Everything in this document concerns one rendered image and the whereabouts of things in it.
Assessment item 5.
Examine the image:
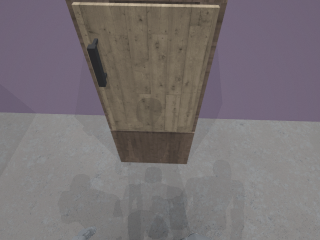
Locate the cupboard door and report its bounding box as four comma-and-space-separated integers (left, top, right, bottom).
72, 2, 220, 133

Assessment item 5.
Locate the handle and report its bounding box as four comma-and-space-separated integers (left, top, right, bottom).
86, 38, 107, 87

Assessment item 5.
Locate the left robot hand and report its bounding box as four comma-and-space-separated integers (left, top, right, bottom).
72, 226, 97, 240

